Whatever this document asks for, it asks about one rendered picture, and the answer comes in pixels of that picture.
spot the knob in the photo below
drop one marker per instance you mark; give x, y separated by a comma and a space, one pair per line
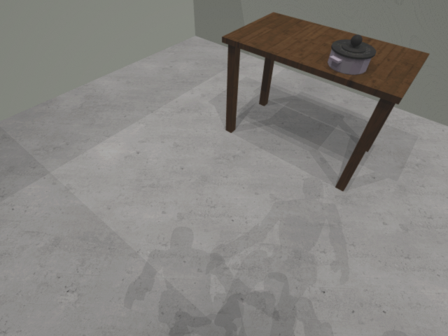
356, 40

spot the lid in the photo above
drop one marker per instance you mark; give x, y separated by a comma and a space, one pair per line
361, 52

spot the table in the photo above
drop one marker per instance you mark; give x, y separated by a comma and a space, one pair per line
306, 46

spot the pot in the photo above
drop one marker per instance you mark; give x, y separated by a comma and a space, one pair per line
346, 65

